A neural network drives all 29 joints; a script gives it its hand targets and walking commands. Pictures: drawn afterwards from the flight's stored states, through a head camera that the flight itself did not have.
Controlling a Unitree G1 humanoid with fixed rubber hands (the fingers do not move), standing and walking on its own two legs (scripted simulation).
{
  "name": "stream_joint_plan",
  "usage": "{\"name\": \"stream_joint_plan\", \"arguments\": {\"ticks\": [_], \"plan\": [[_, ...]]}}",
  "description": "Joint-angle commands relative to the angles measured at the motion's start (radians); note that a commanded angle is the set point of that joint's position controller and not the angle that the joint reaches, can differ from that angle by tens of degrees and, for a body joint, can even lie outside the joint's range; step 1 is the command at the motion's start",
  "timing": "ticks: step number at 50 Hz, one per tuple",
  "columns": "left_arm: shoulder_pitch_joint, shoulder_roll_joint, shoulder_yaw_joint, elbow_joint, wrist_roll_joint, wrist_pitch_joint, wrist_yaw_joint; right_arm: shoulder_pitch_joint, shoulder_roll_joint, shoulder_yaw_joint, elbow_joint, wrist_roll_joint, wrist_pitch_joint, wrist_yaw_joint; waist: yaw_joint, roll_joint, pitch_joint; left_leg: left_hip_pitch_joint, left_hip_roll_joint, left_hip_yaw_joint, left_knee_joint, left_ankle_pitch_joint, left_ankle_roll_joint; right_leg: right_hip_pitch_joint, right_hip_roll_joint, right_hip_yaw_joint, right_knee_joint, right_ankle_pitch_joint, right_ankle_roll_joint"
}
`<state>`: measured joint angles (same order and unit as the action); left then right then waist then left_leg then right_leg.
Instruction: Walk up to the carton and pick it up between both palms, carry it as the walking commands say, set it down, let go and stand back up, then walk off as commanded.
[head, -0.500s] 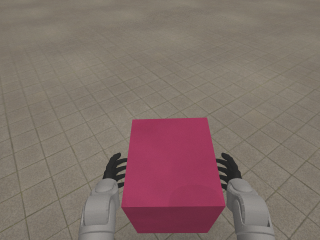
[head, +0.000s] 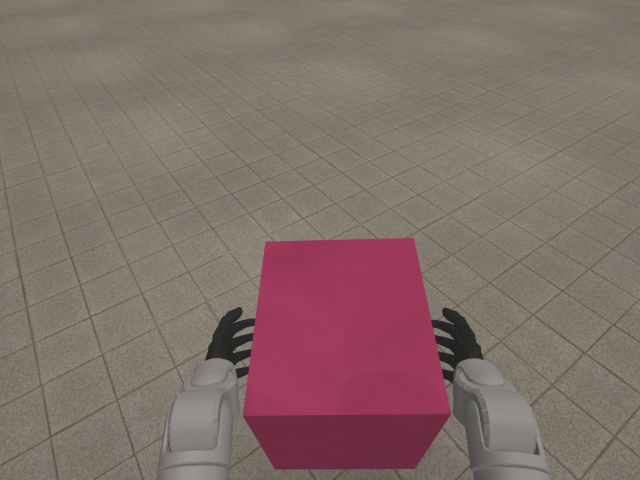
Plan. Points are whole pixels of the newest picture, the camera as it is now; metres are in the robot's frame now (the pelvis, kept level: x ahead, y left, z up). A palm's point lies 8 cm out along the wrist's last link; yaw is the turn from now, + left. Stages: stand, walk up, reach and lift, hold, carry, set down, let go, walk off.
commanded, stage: carry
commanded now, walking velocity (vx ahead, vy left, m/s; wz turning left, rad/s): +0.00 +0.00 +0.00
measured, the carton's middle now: (341, 358) +0.31 +0.00 -0.04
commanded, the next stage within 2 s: none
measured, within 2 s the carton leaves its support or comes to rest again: neither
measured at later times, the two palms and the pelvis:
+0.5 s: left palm (218, 370) +0.25 +0.16 +0.04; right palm (465, 370) +0.25 -0.15 +0.04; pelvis +0.00 +0.00 +0.00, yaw +0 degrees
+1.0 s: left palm (266, 293) +0.33 +0.10 +0.09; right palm (511, 293) +0.32 -0.20 +0.10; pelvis +0.08 -0.05 +0.01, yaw +2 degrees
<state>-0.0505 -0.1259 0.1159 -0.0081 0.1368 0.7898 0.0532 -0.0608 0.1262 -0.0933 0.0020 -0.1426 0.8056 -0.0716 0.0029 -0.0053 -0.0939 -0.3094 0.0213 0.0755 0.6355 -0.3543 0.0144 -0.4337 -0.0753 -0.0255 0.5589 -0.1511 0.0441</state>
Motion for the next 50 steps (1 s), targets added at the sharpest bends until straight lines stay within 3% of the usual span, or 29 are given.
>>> {"name": "stream_joint_plan", "arguments": {"ticks": [1,5,9,13,15,17,19,22,23,24,25,26,27,28,29,31,32,33,35,37,39,40,41,42,43,46,48,49,50], "plan": [[-0.504,-0.706,-0.568,-0.216,-0.243,-0.047,-0.18,-0.501,0.698,0.549,-0.249,0.235,-0.065,0.197,-0.003,-0.005,-0.311,0.047,0.107,-0.075,-0.139,0.187,0.015,0.213,-0.056,0.021,-0.043,0.132,-0.059],[-0.472,-0.693,-0.554,-0.162,-0.222,-0.041,-0.183,-0.49,0.683,0.542,-0.218,0.216,-0.057,0.197,0.001,-0.007,-0.303,0.037,0.103,-0.072,-0.143,0.172,0.017,0.201,-0.064,0.034,-0.052,0.121,-0.057],[-0.495,-0.687,-0.565,-0.214,-0.237,-0.046,-0.18,-0.484,0.697,0.55,-0.228,0.234,-0.06,0.199,-0.001,-0.005,-0.31,0.051,0.105,-0.072,-0.141,0.196,0.016,0.211,-0.065,0.034,-0.048,0.152,-0.06],[-0.523,-0.697,-0.583,-0.249,-0.242,-0.049,-0.175,-0.49,0.695,0.54,-0.242,0.24,-0.064,0.205,0.0,0.06,-0.301,0.038,0.12,-0.092,-0.165,0.218,0.018,0.2,-0.052,0.013,-0.032,0.11,-0.051],[-0.527,-0.693,-0.553,-0.196,-0.217,-0.062,-0.18,-0.494,0.696,0.516,-0.187,0.209,-0.075,0.207,0.003,0.039,-0.28,0.021,0.111,-0.081,-0.16,0.185,0.018,0.197,-0.056,0.022,-0.048,0.111,-0.059],[-0.534,-0.699,-0.58,-0.253,-0.246,-0.055,-0.178,-0.546,0.7,0.558,-0.289,0.247,-0.073,0.201,0.003,0.008,-0.273,0.01,0.108,-0.082,-0.162,0.148,0.021,0.201,-0.057,0.025,-0.057,0.088,-0.054],[-0.483,-0.697,-0.559,-0.182,-0.226,-0.047,-0.181,-0.518,0.689,0.547,-0.243,0.23,-0.064,0.201,0.003,-0.007,-0.273,0.026,0.106,-0.083,-0.163,0.138,0.017,0.187,-0.065,0.036,-0.064,0.077,-0.058],[-0.507,-0.689,-0.573,-0.231,-0.243,-0.051,-0.178,-0.497,0.69,0.55,-0.248,0.236,-0.065,0.2,0.002,0.027,-0.28,0.03,0.122,-0.092,-0.173,0.163,0.021,0.188,-0.05,0.016,-0.054,0.077,-0.049],[-0.479,-0.689,-0.55,-0.156,-0.217,-0.048,-0.183,-0.477,0.681,0.524,-0.194,0.206,-0.064,0.202,0.005,0.02,-0.275,0.01,0.117,-0.088,-0.167,0.165,0.022,0.199,-0.059,0.027,-0.055,0.091,-0.05],[-0.528,-0.687,-0.565,-0.237,-0.24,-0.055,-0.18,-0.476,0.694,0.531,-0.219,0.221,-0.065,0.199,0.0,0.014,-0.293,0.028,0.11,-0.074,-0.153,0.187,0.019,0.201,-0.064,0.033,-0.056,0.122,-0.055],[-0.494,-0.69,-0.553,-0.178,-0.224,-0.053,-0.183,-0.478,0.699,0.534,-0.192,0.214,-0.064,0.203,0.002,-0.012,-0.287,0.034,0.105,-0.073,-0.146,0.174,0.018,0.199,-0.061,0.032,-0.057,0.115,-0.057],[-0.51,-0.693,-0.587,-0.27,-0.263,-0.047,-0.18,-0.494,0.701,0.565,-0.282,0.251,-0.059,0.198,0.001,0.002,-0.299,0.033,0.105,-0.075,-0.153,0.158,0.018,0.205,-0.065,0.039,-0.06,0.107,-0.059],[-0.523,-0.696,-0.574,-0.243,-0.251,-0.047,-0.181,-0.509,0.693,0.554,-0.263,0.239,-0.06,0.199,0.001,0.008,-0.288,0.031,0.104,-0.077,-0.162,0.155,0.018,0.201,-0.063,0.031,-0.054,0.102,-0.059],[-0.576,-0.766,-0.741,-0.516,-0.394,0.012,-0.174,-0.577,0.761,0.719,-0.544,0.386,-0.005,0.192,-0.003,0.01,-0.274,0.028,0.13,-0.097,-0.193,0.05,0.015,0.176,-0.046,0.013,-0.059,-0.023,-0.043],[-0.621,-0.822,-0.848,-0.645,-0.481,0.086,-0.179,-0.612,0.826,0.823,-0.652,0.475,0.067,0.193,-0.005,0.064,-0.255,0.049,0.161,-0.139,-0.25,-0.074,0.027,0.137,-0.013,-0.018,-0.034,-0.163,-0.038],[-0.602,-0.81,-0.825,-0.614,-0.471,0.168,-0.186,-0.56,0.81,0.79,-0.601,0.465,0.157,0.197,-0.016,0.109,-0.203,0.087,0.246,-0.256,-0.356,-0.322,0.085,0.003,0.034,-0.066,0.035,-0.269,-0.025],[-0.592,-0.805,-0.806,-0.59,-0.462,0.207,-0.19,-0.548,0.806,0.775,-0.576,0.457,0.192,0.197,-0.019,0.145,-0.187,0.091,0.29,-0.307,-0.402,-0.373,0.11,-0.024,0.036,-0.081,0.084,-0.25,-0.015],[-0.582,-0.791,-0.79,-0.582,-0.451,0.24,-0.19,-0.542,0.783,0.756,-0.571,0.449,0.229,0.198,-0.022,0.161,-0.194,0.093,0.325,-0.352,-0.443,-0.386,0.129,-0.055,0.029,-0.074,0.112,-0.237,-0.016],[-0.555,-0.769,-0.783,-0.569,-0.447,0.296,-0.199,-0.49,0.745,0.74,-0.563,0.43,0.286,0.199,-0.018,0.183,-0.182,0.103,0.338,-0.336,-0.466,-0.36,0.132,-0.065,0.012,-0.057,0.105,-0.21,-0.018],[-0.521,-0.745,-0.777,-0.55,-0.445,0.343,-0.213,-0.459,0.737,0.737,-0.535,0.421,0.328,0.206,-0.013,0.158,-0.151,0.137,0.328,-0.273,-0.428,-0.257,0.122,-0.056,0.013,-0.071,-0.03,-0.184,-0.027],[-0.533,-0.761,-0.76,-0.517,-0.457,0.377,-0.225,-0.488,0.76,0.732,-0.518,0.418,0.354,0.209,-0.006,0.12,-0.182,0.118,0.266,-0.164,-0.322,-0.139,0.068,0.1,0.028,-0.084,-0.182,-0.161,-0.042],[-0.514,-0.774,-0.75,-0.473,-0.464,0.389,-0.23,-0.498,0.768,0.73,-0.51,0.415,0.365,0.207,0.001,0.046,-0.233,0.026,0.219,-0.096,-0.203,-0.059,0.038,0.279,-0.006,-0.006,-0.217,-0.199,-0.072],[-0.515,-0.773,-0.743,-0.473,-0.468,0.391,-0.232,-0.508,0.795,0.735,-0.501,0.418,0.371,0.21,0.018,-0.169,-0.289,-0.141,0.115,0.019,0.049,0.006,-0.009,0.477,-0.148,0.232,-0.316,-0.287,-0.131],[-0.556,-0.808,-0.752,-0.473,-0.485,0.393,-0.235,-0.573,0.802,0.738,-0.542,0.43,0.375,0.214,0.027,-0.32,-0.293,-0.343,0.032,0.088,0.178,-0.11,-0.049,0.624,-0.272,0.4,-0.36,-0.268,-0.206],[-0.574,-0.82,-0.744,-0.481,-0.483,0.391,-0.23,-0.595,0.809,0.744,-0.547,0.454,0.382,0.222,0.028,-0.327,-0.225,-0.429,0.016,0.059,0.154,-0.22,-0.056,0.622,-0.285,0.404,-0.362,-0.223,-0.245],[-0.56,-0.852,-0.726,-0.489,-0.455,0.391,-0.212,-0.627,0.828,0.75,-0.57,0.518,0.388,0.246,0.024,-0.142,-0.211,-0.346,0.037,0.049,0.039,-0.244,-0.029,0.557,-0.234,0.273,-0.334,-0.053,-0.247],[-0.595,-0.882,-0.714,-0.49,-0.44,0.399,-0.198,-0.629,0.86,0.732,-0.518,0.531,0.4,0.259,0.007,-0.072,-0.252,-0.13,0.013,0.086,-0.171,-0.049,-0.019,0.447,-0.187,0.148,-0.289,-0.112,-0.215],[-0.618,-0.889,-0.722,-0.497,-0.437,0.401,-0.193,-0.609,0.869,0.726,-0.493,0.527,0.399,0.262,-0.013,-0.033,-0.279,0.063,0.028,0.086,-0.26,0.099,-0.005,0.336,-0.152,0.06,-0.227,-0.137,-0.171],[-0.615,-0.892,-0.732,-0.509,-0.428,0.402,-0.187,-0.542,0.858,0.702,-0.474,0.512,0.397,0.263,-0.036,0.105,-0.348,0.34,0.107,-0.027,-0.325,0.118,0.04,0.143,-0.081,-0.049,-0.087,-0.143,-0.09]]}}
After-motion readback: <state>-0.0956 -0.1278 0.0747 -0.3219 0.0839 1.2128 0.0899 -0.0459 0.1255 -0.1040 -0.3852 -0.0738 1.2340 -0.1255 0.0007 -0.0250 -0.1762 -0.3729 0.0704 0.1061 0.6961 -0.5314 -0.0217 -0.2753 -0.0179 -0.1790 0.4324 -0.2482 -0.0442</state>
